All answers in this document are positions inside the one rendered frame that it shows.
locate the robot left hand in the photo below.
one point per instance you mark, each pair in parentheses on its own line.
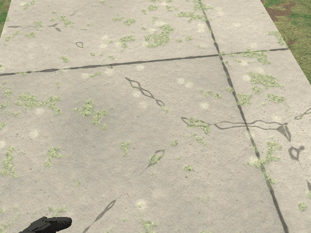
(48,225)

